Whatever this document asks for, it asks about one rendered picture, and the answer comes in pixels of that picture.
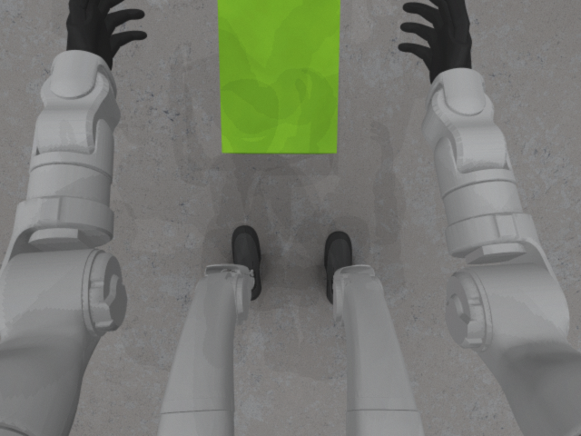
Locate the right robot foot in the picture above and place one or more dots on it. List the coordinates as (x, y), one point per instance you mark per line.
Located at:
(338, 254)

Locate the robot left forearm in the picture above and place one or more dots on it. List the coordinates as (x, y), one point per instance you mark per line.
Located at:
(71, 167)

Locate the left robot hand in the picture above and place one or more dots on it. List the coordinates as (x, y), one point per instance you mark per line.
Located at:
(90, 27)

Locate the robot right forearm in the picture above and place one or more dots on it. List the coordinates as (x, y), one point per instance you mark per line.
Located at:
(486, 223)

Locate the robot left upper arm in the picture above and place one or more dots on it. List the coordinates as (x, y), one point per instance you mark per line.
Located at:
(54, 308)

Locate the right robot thigh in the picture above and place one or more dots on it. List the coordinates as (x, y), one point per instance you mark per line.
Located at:
(380, 399)

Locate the robot right upper arm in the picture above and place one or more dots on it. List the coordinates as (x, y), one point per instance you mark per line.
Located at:
(514, 317)

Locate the right robot hand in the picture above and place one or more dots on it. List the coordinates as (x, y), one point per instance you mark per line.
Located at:
(450, 41)

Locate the carton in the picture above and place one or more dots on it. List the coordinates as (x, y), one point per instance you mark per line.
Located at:
(279, 76)

